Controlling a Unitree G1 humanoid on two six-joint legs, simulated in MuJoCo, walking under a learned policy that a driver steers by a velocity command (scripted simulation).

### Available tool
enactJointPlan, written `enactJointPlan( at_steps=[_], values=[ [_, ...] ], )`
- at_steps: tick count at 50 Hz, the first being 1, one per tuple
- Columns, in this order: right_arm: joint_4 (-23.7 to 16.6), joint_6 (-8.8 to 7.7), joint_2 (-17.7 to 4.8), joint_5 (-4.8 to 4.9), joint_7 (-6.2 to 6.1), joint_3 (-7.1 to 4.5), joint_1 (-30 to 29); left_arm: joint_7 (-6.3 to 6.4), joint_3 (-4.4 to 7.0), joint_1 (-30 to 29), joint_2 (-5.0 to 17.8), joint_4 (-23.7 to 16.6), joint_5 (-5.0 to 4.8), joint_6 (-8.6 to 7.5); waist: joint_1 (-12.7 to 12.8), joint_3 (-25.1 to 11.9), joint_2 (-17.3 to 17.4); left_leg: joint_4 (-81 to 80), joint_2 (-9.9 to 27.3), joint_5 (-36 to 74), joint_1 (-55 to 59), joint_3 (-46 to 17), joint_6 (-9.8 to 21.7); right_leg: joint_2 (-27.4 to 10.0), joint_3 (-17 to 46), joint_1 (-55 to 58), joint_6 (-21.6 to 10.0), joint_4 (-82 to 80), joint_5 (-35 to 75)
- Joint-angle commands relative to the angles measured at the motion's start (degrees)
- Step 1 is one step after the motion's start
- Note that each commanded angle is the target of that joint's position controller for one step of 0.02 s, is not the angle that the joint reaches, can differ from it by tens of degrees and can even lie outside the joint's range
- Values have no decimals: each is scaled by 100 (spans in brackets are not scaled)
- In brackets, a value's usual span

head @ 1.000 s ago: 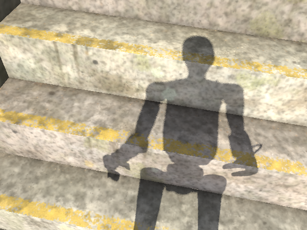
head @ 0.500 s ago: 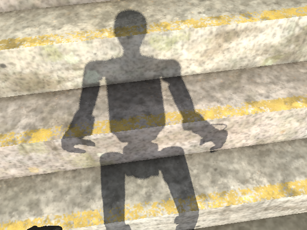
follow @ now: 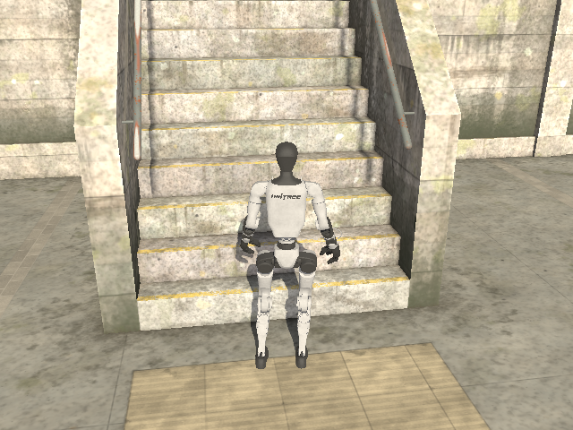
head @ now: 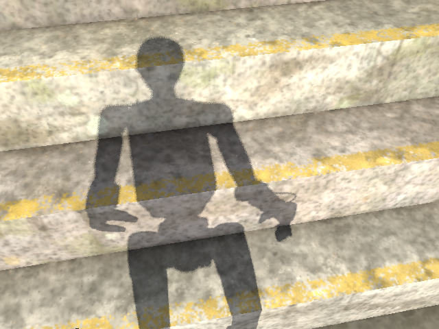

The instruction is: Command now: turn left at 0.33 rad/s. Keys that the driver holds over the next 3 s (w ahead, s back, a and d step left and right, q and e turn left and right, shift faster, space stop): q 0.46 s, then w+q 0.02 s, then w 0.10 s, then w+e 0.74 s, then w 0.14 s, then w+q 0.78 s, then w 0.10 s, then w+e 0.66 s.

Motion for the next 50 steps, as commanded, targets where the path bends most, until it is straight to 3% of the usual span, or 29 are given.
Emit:
enactJointPlan(
  at_steps=[1,4,6,7,8,9,11,12,13,14,15,16,18,19,20,23,26,28,31,34,38,40,41,42,43,44,45,48,50],
  values=[
    [-508,-88,-783,56,-36,-243,-203,126,425,64,1017,-448,33,-40,233,-612,344,-35,291,2080,-278,-539,519,-656,444,662,-191,-230,1109],
    [-725,-34,-714,-2,-46,-245,-288,157,464,212,889,-457,0,89,252,-550,96,379,128,1524,-743,-527,445,-977,574,617,-400,-364,903],
    [-848,25,-654,-32,-7,-256,-212,161,529,335,1008,-411,-3,83,209,-610,-522,1120,-88,1031,-1028,-120,290,-1671,1081,712,-771,-727,1071],
    [-885,56,-603,-65,28,-255,-156,176,540,189,1035,-435,-27,55,147,-634,-849,1626,-99,-194,-1073,65,240,-2105,1393,600,-1010,-844,1397],
    [-948,87,-589,-64,71,-258,-181,193,538,57,1064,-445,-63,22,112,-577,-926,1968,-2,-1077,-1157,193,241,-2460,1576,495,-1176,-939,1698],
    [-1041,115,-579,-54,116,-249,-286,198,562,35,1164,-438,-88,-13,157,-474,-752,2041,121,-1420,-1188,200,277,-2530,1526,416,-1168,-947,1873],
    [-1014,143,-496,-6,170,-237,-60,207,622,-359,1383,-452,-153,-39,-71,-458,-579,1202,103,-660,-441,389,421,-2181,866,-27,-749,-638,1798],
    [-890,156,-542,-12,167,-282,192,210,598,-397,1291,-434,-184,-12,-144,-491,-519,610,-131,-67,80,545,509,-1875,416,-269,-466,-242,1397],
    [-822,152,-737,-46,150,-361,435,193,553,-78,1076,-320,-149,30,-115,-362,-41,-43,-208,589,589,246,678,-1484,-134,-754,-89,537,576],
    [-973,114,-1441,-68,54,-528,627,166,455,76,720,-440,24,62,-1,-238,1647,-887,1153,2439,1393,-2076,1325,-683,-804,-2320,585,2605,-1464],
    [-1181,-41,-1624,-298,97,-482,637,186,450,-507,877,-704,-6,33,-276,-567,1777,-1473,2022,3194,943,-3677,2407,-65,473,-2633,721,3868,-2524],
    [-1228,-168,-1482,-323,135,-435,404,179,508,-439,1080,-623,-96,50,-175,-597,1032,-1437,1887,2880,957,-3142,2351,-214,872,-2679,735,4329,-2149],
    [-1256,-169,-1262,-78,71,-387,-164,214,563,-176,1159,-366,-24,75,171,-487,185,-1233,1312,2134,828,-2309,1658,-390,916,-2699,733,4120,-1054],
    [-1282,-131,-1198,1,28,-355,-341,233,571,-164,1150,-345,21,87,235,-502,184,-1207,1152,2239,694,-2118,1498,-393,903,-2560,772,4007,-697],
    [-1291,-96,-1158,11,-1,-321,-366,208,562,-109,1080,-308,10,96,291,-601,246,-1204,1000,2368,584,-1982,1423,-312,870,-2328,805,4077,-470],
    [-1261,-58,-1043,-31,-80,-283,-171,196,489,-53,881,-243,-55,88,208,-797,403,-1198,814,2480,877,-1819,1368,-161,884,-2270,875,3788,-186],
    [-1202,-16,-941,18,-137,-262,-11,153,456,-175,850,-234,-88,34,78,-806,624,-1614,623,15,1066,-1938,1277,-192,784,-2248,889,2677,140],
    [-1177,-8,-940,-29,-151,-258,1,114,446,-262,845,-246,-102,-36,24,-644,932,-1846,616,-692,885,-2070,1269,-198,677,-1932,885,2047,99],
    [-1105,-37,-828,-104,-116,-208,35,38,374,-212,755,-168,-103,-185,-64,-553,1024,-1964,664,-885,702,-1990,1275,-265,486,-1277,800,1274,-113],
    [-1032,-81,-916,-129,-35,-216,126,-31,334,-260,789,-175,-175,-306,-209,-266,952,-2058,822,-1203,533,-2084,1415,-312,346,-934,571,830,-410],
    [-934,-179,-944,-60,32,-219,55,-119,269,-19,723,-135,-238,-470,-98,-33,649,-1968,906,-1296,379,-1999,1445,-315,243,-399,137,-34,-404],
    [-949,-228,-780,-33,73,-155,-116,-149,235,301,624,23,-200,-528,107,-92,372,-1685,660,-1072,89,-1662,1282,-193,143,404,-66,-783,70],
    [-1000,-287,-613,-65,98,-95,-280,-143,234,545,667,82,-189,-536,211,-197,276,-1299,466,-730,-117,-1387,1112,-358,397,849,-169,-864,101],
    [-1107,-370,-345,-129,126,-11,-508,-119,257,973,843,131,-198,-534,342,-383,-223,-269,70,-333,-598,-823,811,-950,1263,1451,-399,-1114,238],
    [-1284,-500,-350,-157,122,-23,-469,-144,478,1259,1530,218,-197,-499,250,-150,-1577,659,-635,-548,-1705,123,372,-1703,2971,1783,-1048,-1723,-451],
    [-1326,-600,-809,-63,105,-140,-756,-153,522,1464,1495,182,-189,-491,574,228,-1487,1516,-488,-1348,-2556,-7,167,-2214,3899,1931,-1534,-2131,-549],
    [-1334,-642,-978,28,135,-213,-838,-134,486,1535,1333,215,-170,-501,560,327,-1070,2177,-337,-1296,-3028,-176,128,-2208,3838,2149,-1543,-2075,-304],
    [-1255,-681,-706,-124,210,-158,-905,-59,450,1393,1168,183,-195,-467,404,139,-405,2386,-137,-143,-3273,-185,66,-1636,2854,2377,-1181,-1895,1347],
    [-1202,-693,-375,-159,239,-51,-994,4,402,1130,1005,116,-202,-388,285,-29,-467,1868,-336,294,-2538,134,-77,-1186,2141,1785,-1014,-1810,2661]
  ],
)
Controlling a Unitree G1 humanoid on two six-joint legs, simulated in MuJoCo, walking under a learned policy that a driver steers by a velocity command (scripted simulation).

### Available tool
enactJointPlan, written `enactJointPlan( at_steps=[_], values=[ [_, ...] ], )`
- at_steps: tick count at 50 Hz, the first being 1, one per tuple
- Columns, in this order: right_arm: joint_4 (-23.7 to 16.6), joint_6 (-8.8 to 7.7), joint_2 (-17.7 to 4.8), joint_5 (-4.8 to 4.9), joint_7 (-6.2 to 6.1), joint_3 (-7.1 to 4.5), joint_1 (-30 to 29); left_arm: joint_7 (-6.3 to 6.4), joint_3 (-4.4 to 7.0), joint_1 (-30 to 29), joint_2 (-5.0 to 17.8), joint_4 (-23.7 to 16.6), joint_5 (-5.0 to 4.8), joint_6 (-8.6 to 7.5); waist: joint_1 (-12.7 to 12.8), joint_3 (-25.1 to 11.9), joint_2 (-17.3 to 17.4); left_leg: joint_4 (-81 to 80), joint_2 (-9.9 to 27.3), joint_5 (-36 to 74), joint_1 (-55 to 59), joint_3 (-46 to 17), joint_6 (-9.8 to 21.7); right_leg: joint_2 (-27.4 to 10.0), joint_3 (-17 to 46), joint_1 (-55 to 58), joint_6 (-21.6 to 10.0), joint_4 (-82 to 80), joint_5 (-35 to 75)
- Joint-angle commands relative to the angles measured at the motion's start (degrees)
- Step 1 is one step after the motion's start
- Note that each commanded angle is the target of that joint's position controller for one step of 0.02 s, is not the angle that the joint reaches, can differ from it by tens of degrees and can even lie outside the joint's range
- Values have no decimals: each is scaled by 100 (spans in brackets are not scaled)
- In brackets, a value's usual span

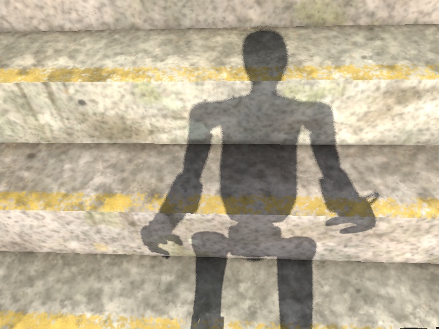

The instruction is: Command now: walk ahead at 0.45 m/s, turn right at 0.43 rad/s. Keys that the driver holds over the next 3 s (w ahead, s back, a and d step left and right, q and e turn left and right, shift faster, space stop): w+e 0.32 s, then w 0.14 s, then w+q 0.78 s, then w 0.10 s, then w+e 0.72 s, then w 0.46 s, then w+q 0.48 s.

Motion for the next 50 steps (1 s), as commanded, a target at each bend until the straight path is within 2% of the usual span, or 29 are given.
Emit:
enactJointPlan(
  at_steps=[1,3,6,9,10,11,12,13,14,17,20,23,24,25,27,29,31,32,33,34,35,36,37,39,41,44,46,49,50],
  values=[
    [-582,-169,-39,-46,30,6,-878,120,260,-402,884,-475,-44,17,-54,1,-680,-598,-96,617,-812,232,-189,-1007,1037,542,-857,-571,2822],
    [-616,-175,102,-29,5,60,-1176,164,328,-481,1054,-542,-102,81,21,-48,-845,-1387,-308,972,23,397,-214,-748,779,-92,-705,-356,3069],
    [-610,-130,-197,72,-62,-20,-1080,200,389,-466,1173,-600,-144,104,-5,-425,-1103,-1952,-367,1173,692,175,-146,-983,1249,-136,-590,75,3179],
    [-431,-87,-467,84,-115,-170,-269,184,319,-857,945,-777,-184,102,-528,-694,-1036,-3038,-279,1422,1745,77,189,-845,1558,-176,-345,1033,3649],
    [-332,-104,-595,-8,-158,-241,214,128,262,-993,757,-855,-168,57,-761,-1006,-770,-3267,-21,1802,2804,-28,378,-529,1380,-638,-143,1927,3536],
    [-288,-111,-887,-119,-208,-309,973,84,119,-930,337,-989,-31,26,-916,-1628,-7,-3133,1244,2294,4398,-1327,792,-75,1079,-1806,71,3428,812],
    [-130,-75,-1203,-238,-183,-392,1084,77,59,-203,300,-1113,-76,7,-390,-1614,1400,-3531,2615,1873,4679,-3585,1812,406,788,-3327,265,4635,-2265],
    [-199,-60,-713,-174,-192,-322,830,71,170,-148,841,-936,-185,70,-342,-1101,692,-3650,2689,232,4052,-3605,1989,-283,666,-3767,373,5556,-1908],
    [-301,-21,-319,-81,-216,-223,616,63,216,-626,1018,-1007,-154,138,-458,-560,420,-3806,2367,-373,3464,-2930,1825,-438,409,-3960,446,6023,-1436],
    [-215,41,-160,-136,-238,-114,252,40,127,-810,618,-1122,38,240,-189,64,223,-4078,1657,430,1815,-1599,1475,-565,192,-3670,687,6662,-797],
    [114,-6,-238,-97,-210,-119,434,38,-79,-737,168,-1116,68,258,-70,23,117,-3957,1577,1720,1458,-901,1582,-502,72,-3622,778,6510,-465],
    [226,-9,-324,-8,-257,-124,415,37,-165,-1032,145,-1247,108,227,-58,-169,-33,-3864,1573,2047,1575,-469,1489,-707,68,-3445,829,5233,83],
    [215,15,-306,33,-272,-99,315,13,-219,-1246,70,-1298,152,208,-75,-243,1,-3869,1437,2230,1383,-264,1391,-761,-167,-2906,805,4438,203],
    [220,102,-427,74,-265,-98,117,-9,-283,-1017,-53,-1137,200,236,43,-453,448,-3989,1238,2541,871,43,1400,-525,-705,-1738,747,4123,142],
    [228,134,-380,98,-225,-32,331,-7,-250,-1412,99,-1299,117,222,-132,-275,543,-3891,1282,3205,1004,-158,1408,-366,-745,-1180,635,2845,157],
    [260,145,-603,158,-193,-41,257,37,-114,-883,290,-1267,117,200,195,-488,810,-3118,1398,4491,1891,-335,1254,-220,-730,-836,377,1448,308],
    [317,96,-167,262,-173,91,464,47,36,-202,546,-900,240,181,411,-585,324,-1154,715,3709,1550,104,703,-214,-819,323,264,-186,1938],
    [155,-5,392,96,-95,252,501,96,153,636,1084,-619,274,215,447,-924,-1365,1145,82,-485,-792,231,120,-1852,1070,2186,-209,250,5376],
    [602,-32,390,229,-97,202,1576,77,283,1245,1437,-448,449,299,348,-1794,-1614,3703,-228,-1527,-1361,-604,-50,-3182,2183,2061,-1481,339,4967],
    [593,50,57,315,-115,98,1462,7,338,1092,1422,-354,337,354,416,-1560,-1208,5507,-100,-1624,-2406,-537,-98,-3288,2628,1797,-1961,-240,1564],
    [277,115,169,408,-150,106,619,-23,258,602,1030,-272,170,364,357,-399,-1029,6071,135,-1493,-3588,-337,-48,-2812,2164,1238,-1600,-637,-953],
    [45,139,372,397,-217,187,-78,-44,155,148,747,-247,112,331,261,353,-809,6143,269,-1128,-4289,-319,-54,-2532,1830,859,-1157,-768,-1735],
    [-81,167,537,288,-227,284,-260,-42,46,-7,429,-96,162,277,137,544,-670,6400,320,-836,-4345,-375,-78,-2357,1473,448,-978,-841,-1501],
    [-273,250,1022,239,-174,459,-353,30,-62,586,37,466,271,237,130,319,-850,8518,97,-624,-4674,-300,78,-2520,1048,405,-904,-967,-495],
    [-706,336,1190,309,-147,609,-421,72,-89,487,79,669,165,248,-187,432,-630,8872,218,-666,-5432,-825,248,-2592,510,471,-585,-953,-666],
    [-1003,437,1252,194,-115,752,-749,45,-167,150,172,669,280,267,-336,626,-389,8520,136,40,-5325,-388,148,-2254,-389,-485,-370,-1088,-279],
    [-1183,473,1112,161,-142,767,-1084,101,-198,22,337,633,257,221,-329,619,-496,7461,217,720,-4787,-102,-1,-1903,-930,-1018,-354,-1182,70],
    [-1631,413,1093,91,-108,837,-1744,345,-100,678,753,793,128,286,-100,68,-854,5862,669,893,-4528,435,-162,-1838,-903,-205,-493,-1578,174],
    [-1887,409,1344,97,-35,1045,-2135,448,39,826,1166,850,-129,383,-23,-112,-1073,4463,839,-775,-3803,730,5,-2087,-852,-98,-634,-2332,456]
  ],
)
Over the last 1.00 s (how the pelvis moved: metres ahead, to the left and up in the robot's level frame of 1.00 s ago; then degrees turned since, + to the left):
0.06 0.03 0.02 11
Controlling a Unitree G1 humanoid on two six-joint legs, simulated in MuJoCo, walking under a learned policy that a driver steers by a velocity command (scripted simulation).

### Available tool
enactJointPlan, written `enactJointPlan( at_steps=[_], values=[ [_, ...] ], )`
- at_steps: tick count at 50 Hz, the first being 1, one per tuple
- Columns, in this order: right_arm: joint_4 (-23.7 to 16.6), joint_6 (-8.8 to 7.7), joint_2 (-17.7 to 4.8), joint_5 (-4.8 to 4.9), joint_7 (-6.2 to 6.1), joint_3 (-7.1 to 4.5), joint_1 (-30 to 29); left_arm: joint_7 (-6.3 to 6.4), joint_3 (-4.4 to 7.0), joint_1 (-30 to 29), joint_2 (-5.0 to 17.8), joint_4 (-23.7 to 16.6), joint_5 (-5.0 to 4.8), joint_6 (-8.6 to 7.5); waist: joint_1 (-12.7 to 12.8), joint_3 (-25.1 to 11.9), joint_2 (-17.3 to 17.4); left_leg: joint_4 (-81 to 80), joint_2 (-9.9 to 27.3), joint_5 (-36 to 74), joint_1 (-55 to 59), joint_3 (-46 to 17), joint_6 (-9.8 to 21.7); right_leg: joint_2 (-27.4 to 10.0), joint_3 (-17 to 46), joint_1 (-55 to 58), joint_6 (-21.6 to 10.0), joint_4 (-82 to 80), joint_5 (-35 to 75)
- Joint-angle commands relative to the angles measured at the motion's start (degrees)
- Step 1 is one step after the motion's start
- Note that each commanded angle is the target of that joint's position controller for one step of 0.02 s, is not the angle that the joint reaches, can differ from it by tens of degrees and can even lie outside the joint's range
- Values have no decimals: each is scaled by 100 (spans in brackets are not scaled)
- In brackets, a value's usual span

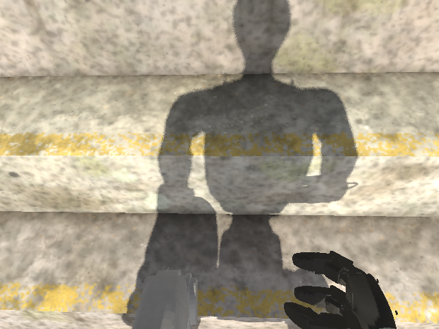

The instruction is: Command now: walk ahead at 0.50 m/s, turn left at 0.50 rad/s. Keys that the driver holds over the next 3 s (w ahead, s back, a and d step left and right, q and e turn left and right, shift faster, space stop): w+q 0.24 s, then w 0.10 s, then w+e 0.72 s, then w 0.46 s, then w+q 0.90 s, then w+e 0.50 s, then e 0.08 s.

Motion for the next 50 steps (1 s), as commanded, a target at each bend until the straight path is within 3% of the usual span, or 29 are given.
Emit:
enactJointPlan(
  at_steps=[1,2,3,4,5,6,7,8,9,10,11,13,17,20,23,26,28,29,30,31,32,33,35,37,39,41,43,46,50],
  values=[
    [-907,-67,159,30,107,173,-1100,272,376,388,1484,-211,-235,146,-55,-513,-979,-2102,283,-1882,1617,774,138,-1228,607,51,-1219,-1763,785],
    [-882,-53,121,51,141,158,-1083,315,413,371,1551,-232,-232,268,-147,-563,-903,-2831,163,-2568,2008,907,259,-1203,298,440,-1134,-1441,1801],
    [-858,-157,-329,48,205,-54,-1079,264,336,128,1524,-214,-117,183,-268,-730,-1131,-3054,-647,-2761,3123,1898,528,-1166,34,344,-1312,-876,7256],
    [-612,-195,-708,74,246,-300,-415,269,321,44,1636,-264,-5,185,-617,-1447,-1784,-3849,-1029,-2896,3777,1720,827,-1127,-33,1135,-1233,508,10930],
    [-403,-194,-1247,59,292,-539,558,249,396,-241,1936,-514,-19,148,-1063,-2268,-2159,-4983,-1160,-2547,4752,764,1138,-1204,78,1447,-1171,1740,11693],
    [-106,-123,-1933,3,261,-812,1409,117,429,-521,1916,-918,-13,-10,-1442,-2705,-787,-6046,-444,-2481,6576,-1749,1719,-725,317,-678,-930,3428,10959],
    [199,60,-2853,-112,13,-1123,2154,-167,345,-1182,1469,-1163,116,-339,-1597,-3147,1930,-8896,770,-2147,8270,-5513,2497,734,702,-2955,-521,6153,2700],
    [826,14,-2483,-344,-110,-944,2928,-563,482,-1516,1365,-929,78,-593,-1456,-3041,1537,-9628,973,119,8235,-6063,2205,1069,2226,-3610,-417,8662,519],
    [1163,-19,-1859,-311,-114,-779,3152,-725,232,-1963,586,-1348,-88,-563,-1255,-2170,1098,-9247,719,-430,7596,-4612,1570,978,2114,-4339,-529,9560,68],
    [1387,-79,-1501,-201,-32,-763,2553,-690,83,-2197,35,-1738,-137,-544,-675,-662,474,-8691,412,-630,6875,-3641,1543,976,1746,-5602,-518,9993,-244],
    [1356,-163,-893,-340,44,-647,1739,-564,-32,-2534,-161,-2103,-22,-488,-365,-211,191,-8092,149,281,6298,-2601,1123,822,1594,-5809,-429,10502,-768],
    [1657,-291,-290,-271,212,-496,1281,-581,-212,-1805,-423,-2411,-127,-466,295,-92,186,-8183,128,529,5825,-1928,945,848,1411,-5787,-301,11535,-1532],
    [1623,-360,-1126,-282,64,-638,896,-365,-263,-1937,32,-2655,-7,-253,540,-106,370,-9784,401,1132,4528,-1864,1376,1003,854,-5030,-177,11369,-216],
    [2088,-376,-1081,-384,-62,-644,2427,-287,-324,-2530,-161,-2834,-290,-274,-273,318,140,-9944,923,1496,6763,-1540,1387,1333,1679,-7421,-315,12689,-1147],
    [2320,-392,-1000,-439,-121,-630,3151,-445,-459,-3623,-336,-3415,-317,-476,-540,376,0,-10111,1006,2540,8190,-868,1055,1140,1450,-8635,-295,11712,-1802],
    [2336,-236,-1332,-51,-408,-591,2568,-584,-711,-4218,-554,-4024,11,-243,1,-453,-157,-11724,767,3814,5957,119,1041,786,270,-4941,-265,8296,-424],
    [2669,-176,-2241,-61,-397,-785,3238,-636,-428,-3346,-50,-3935,15,-207,544,-1896,940,-10527,877,9494,6769,220,1447,1478,-273,-1997,-488,6736,-2122],
    [2364,-202,-2674,-178,-356,-911,2656,-709,-68,-2276,664,-3317,-27,-182,914,-2288,1578,-9547,1160,11773,8234,32,1676,1680,-120,-2208,-576,6120,-2910],
    [2061,-249,-2712,-257,-279,-986,1858,-699,88,-1412,966,-2690,-17,-132,1101,-2207,1388,-8470,1319,12329,8815,118,1698,1674,408,-2163,-793,4887,-2720],
    [1347,-382,-2417,-183,-297,-966,1074,-669,250,-455,1496,-2068,264,-175,1220,-2080,-61,-6423,829,10184,7331,-179,1546,1387,2489,-1154,-1240,3710,-1870],
    [971,-531,-1451,-186,-2,-703,995,-513,283,-200,1597,-1737,445,-106,637,-2352,-2645,-4100,-554,3205,5287,-390,1149,341,5230,181,-2124,1933,-801],
    [1012,-726,-1182,-175,319,-646,986,-307,255,-50,1213,-1489,317,3,427,-2327,-1937,-1686,-1048,1341,4035,-1067,773,-30,6348,169,-2303,1102,-1116],
    [694,-856,-568,-240,583,-440,779,-315,134,-535,540,-1232,77,-124,-206,-712,-171,-170,-944,898,2473,-1236,798,-31,5348,-971,-1941,1420,-1112],
    [676,-680,-587,-183,615,-376,1074,-366,-94,-1585,-354,-1177,151,-270,-890,97,281,413,-558,306,1796,-988,758,347,3576,-1711,-1380,1846,-1148],
    [769,-455,-614,73,538,-319,1888,-437,-127,-2033,-317,-1193,206,-306,-1389,134,121,1270,-742,-309,1366,-808,518,228,2751,-1990,-1080,1758,-226],
    [324,-368,-999,-89,344,-328,1356,-386,35,-2217,466,-1263,172,-324,-1513,-151,4,295,-590,447,2293,-225,359,221,2249,-2900,-1021,838,-68],
    [311,-215,-1039,-96,84,-363,986,-296,-12,-2013,584,-1196,253,-406,-1170,-176,-33,1606,-423,893,2054,-35,95,-238,2679,-3010,-1474,575,-274],
    [10,-346,-472,-53,77,-119,-157,-209,13,-184,556,-756,327,-326,0,514,-247,2416,-439,-621,-841,-395,141,-609,2710,-313,-1508,374,538],
    [-937,-552,-235,-153,228,193,-1392,-65,105,388,425,-599,39,-235,51,422,-39,-292,91,-742,-825,346,-10,-520,2515,-171,-1360,-728,885]
  ],
)
Over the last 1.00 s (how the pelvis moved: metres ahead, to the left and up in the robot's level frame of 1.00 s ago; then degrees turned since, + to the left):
0.27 -0.06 0.00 -2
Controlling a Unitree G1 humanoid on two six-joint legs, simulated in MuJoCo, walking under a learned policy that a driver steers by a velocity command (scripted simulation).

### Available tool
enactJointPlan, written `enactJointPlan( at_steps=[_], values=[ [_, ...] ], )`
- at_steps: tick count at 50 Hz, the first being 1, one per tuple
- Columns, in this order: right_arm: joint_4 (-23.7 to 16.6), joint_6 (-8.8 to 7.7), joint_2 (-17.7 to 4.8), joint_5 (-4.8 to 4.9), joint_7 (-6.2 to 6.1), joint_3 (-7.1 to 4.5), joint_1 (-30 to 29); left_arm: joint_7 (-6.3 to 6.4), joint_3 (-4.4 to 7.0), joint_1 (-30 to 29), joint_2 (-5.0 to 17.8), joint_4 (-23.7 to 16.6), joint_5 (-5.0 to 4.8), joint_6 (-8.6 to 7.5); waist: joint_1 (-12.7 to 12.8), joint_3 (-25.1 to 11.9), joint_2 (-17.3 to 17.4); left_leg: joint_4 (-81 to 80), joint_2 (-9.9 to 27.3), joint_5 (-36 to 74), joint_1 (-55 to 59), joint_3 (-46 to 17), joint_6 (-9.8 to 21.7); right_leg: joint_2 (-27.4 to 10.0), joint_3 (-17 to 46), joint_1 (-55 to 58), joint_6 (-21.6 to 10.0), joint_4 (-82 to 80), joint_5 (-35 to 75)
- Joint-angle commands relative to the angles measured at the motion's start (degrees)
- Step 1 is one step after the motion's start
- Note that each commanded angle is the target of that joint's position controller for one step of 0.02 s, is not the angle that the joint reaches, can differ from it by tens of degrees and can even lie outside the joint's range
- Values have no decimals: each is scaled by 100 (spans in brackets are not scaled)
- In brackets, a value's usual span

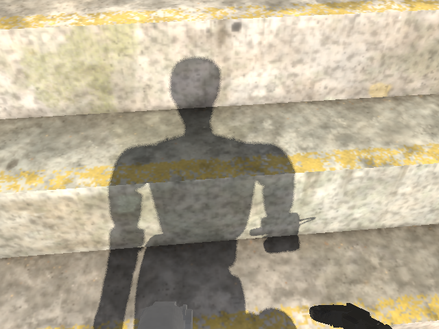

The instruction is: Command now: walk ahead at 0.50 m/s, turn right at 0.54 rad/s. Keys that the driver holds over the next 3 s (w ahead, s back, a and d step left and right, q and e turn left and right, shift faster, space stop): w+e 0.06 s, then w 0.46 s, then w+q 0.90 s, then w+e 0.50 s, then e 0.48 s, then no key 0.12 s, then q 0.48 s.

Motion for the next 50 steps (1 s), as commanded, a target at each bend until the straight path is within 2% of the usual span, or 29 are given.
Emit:
enactJointPlan(
  at_steps=[1,2,3,4,5,6,7,8,9,11,12,17,19,21,25,28,30,31,33,34,35,36,37,38,39,40,42,46,50],
  values=[
    [-1503,-202,103,-129,50,227,-2299,191,163,849,595,73,-223,66,237,890,41,-2520,355,243,-79,711,-159,-1438,1242,-610,-914,-2468,2339],
    [-1784,-196,220,-221,93,345,-2269,262,261,402,1008,11,-492,106,-159,400,-308,-4923,52,-1062,2824,1218,130,-1133,653,-1797,-841,-3036,4503],
    [-1618,-220,30,-197,31,74,-1373,252,259,1102,1166,487,-357,110,-590,-805,-760,-4910,-552,-1689,5212,1231,307,-1100,591,-1622,-952,-2053,7881],
    [-959,-202,-907,-103,33,-466,455,187,419,333,1874,363,-146,-39,-1601,-1696,-1804,-5275,-803,-2162,5693,1137,379,-1361,503,-76,-936,-862,11632],
    [-157,-185,-1719,-185,-24,-756,1850,98,561,-779,2201,-5,-148,-202,-1988,-1738,-1553,-6094,-637,-1501,6042,196,593,-1506,566,230,-902,467,12589],
    [616,-193,-2393,-529,-152,-952,3027,-34,478,-1565,1627,-567,-322,-312,-2015,-1784,1043,-8245,297,-1518,7039,-2738,1265,-751,696,-1338,-801,2917,9797],
    [1079,-94,-2062,-580,-287,-943,3247,-308,249,-1506,602,-748,-289,-400,-1316,-2316,3053,-10219,1080,-749,8227,-5308,1875,744,1534,-2931,-712,5379,3217],
    [998,1,-1423,-447,-366,-864,2461,-595,183,-1346,346,-775,-367,-494,-780,-2256,1549,-10270,1535,-3029,7592,-5706,1797,740,2037,-3789,-499,7641,2714],
    [1176,62,-1098,-272,-345,-781,2003,-719,50,-2037,137,-1174,-263,-459,-671,-1180,736,-10420,1441,-3786,6271,-5239,1461,548,1713,-4180,-555,8190,2807],
    [1722,53,-111,-252,-264,-542,1212,-817,-135,-1972,-308,-1367,-126,-357,184,360,-184,-10003,1293,-2852,4303,-3642,985,383,1652,-4780,-726,8757,3044],
    [1889,11,294,-323,-231,-418,923,-818,-162,-1654,-313,-1225,-247,-249,483,579,-109,-9929,1149,-2221,3908,-2828,875,419,1665,-4993,-752,9266,2982],
    [2264,-91,-61,-258,-10,-383,916,-531,-367,-1546,-236,-1164,-397,-141,624,882,-113,-10881,931,-92,3839,-497,797,179,993,-6440,-463,9573,3045],
    [2429,-205,-200,-323,23,-369,1243,-318,-371,-1882,-350,-1076,-381,-77,351,721,117,-11075,1072,102,4035,-422,1079,249,694,-6703,-227,10454,3316],
    [2631,-211,-328,-187,21,-423,1945,-168,-414,-2135,-553,-1119,-380,-59,34,748,287,-11053,1268,-97,5134,-591,1048,71,820,-7846,-148,10525,3196],
    [2902,-104,-263,-213,-90,-474,2917,-234,-580,-3188,-769,-1458,-557,-195,-550,698,582,-11340,1642,-77,6965,-1019,1041,-341,566,-9553,-21,10195,2654],
    [3073,21,-118,-89,-274,-459,3205,-373,-812,-4241,-1014,-2026,-479,-196,-721,836,839,-12261,1710,275,7118,-1305,1236,-1005,-377,-9634,209,9343,2018],
    [3150,57,-366,174,-462,-610,3179,-487,-1062,-5244,-1192,-2524,-272,-223,-868,802,801,-13602,1729,1754,6112,-969,1344,-1252,-859,-7213,146,7083,1181],
    [3267,111,-374,288,-491,-574,2926,-539,-1069,-4742,-1168,-2386,-328,-233,-389,329,776,-13474,1371,3714,5733,-84,1202,-970,-1254,-5050,-87,5756,1010],
    [3558,-167,-915,19,-269,-635,3157,-445,-539,-3127,-394,-1883,-328,-301,395,-1069,1812,-11929,1508,10996,6670,103,1415,40,-1536,-2250,-408,5543,124],
    [3542,-225,-1525,29,-294,-802,2856,-371,-224,-2078,290,-1729,-242,-243,1128,-1445,2324,-10947,1545,11833,7807,-62,1313,52,-817,-2150,-503,4375,-795],
    [3381,-284,-1756,-39,-342,-906,2278,-374,44,-846,869,-1379,-101,-220,1694,-1969,2121,-9619,1528,11959,7268,-398,1258,-403,537,-822,-745,3816,-643],
    [3145,-383,-1072,-45,-191,-844,2184,-311,274,204,1368,-847,89,-94,1578,-2595,127,-7763,876,9639,5264,-339,1214,-1784,3339,725,-1409,2020,-791],
    [3064,-477,-342,-5,27,-759,1571,-190,443,951,1682,-292,178,137,1613,-2786,-1263,-5025,-305,2767,3772,-953,1063,-2575,5944,1277,-1834,-837,-2198],
    [2494,-491,-76,7,243,-809,638,-93,372,408,1273,-26,29,218,1267,-2158,-906,-1797,-481,1987,2763,-1825,860,-2836,6341,283,-1395,-1227,-2694],
    [1747,-391,499,29,339,-624,-294,-69,125,-576,528,167,-73,255,657,-898,-873,-437,-306,1705,1717,-1692,973,-2752,5038,-881,-994,-868,-2641],
    [1256,-316,532,-9,324,-506,-475,-119,-35,-1159,-57,455,-23,172,137,-76,-541,18,-146,1919,1259,-1547,1172,-2641,3503,-1777,-662,-425,-2072],
    [1178,-199,518,-14,307,-372,325,-280,-231,-1383,-895,1065,28,-26,-685,393,121,51,52,2421,1059,-1405,1448,-2043,1164,-2389,98,-112,-182],
    [1228,68,613,200,136,-120,438,-344,-208,-1419,-418,1197,295,-47,-929,754,-149,1231,-170,2433,107,-999,1170,-2009,-640,-2554,-7,-906,1389],
    [937,87,338,160,-57,-58,-263,-347,-337,-1147,-117,1209,119,-50,-768,786,29,200,-185,3150,-282,-555,915,-1585,-1630,-2447,141,-1146,1930]
  ],
)
Over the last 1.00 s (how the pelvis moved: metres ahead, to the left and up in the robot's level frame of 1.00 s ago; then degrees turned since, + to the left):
0.44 0.05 0.41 -5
